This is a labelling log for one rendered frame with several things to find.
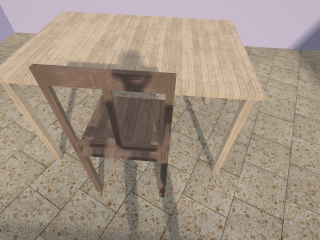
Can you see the chair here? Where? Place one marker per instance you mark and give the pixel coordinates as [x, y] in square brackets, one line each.
[120, 127]

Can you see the table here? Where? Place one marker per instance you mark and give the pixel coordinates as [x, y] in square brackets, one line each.
[207, 55]

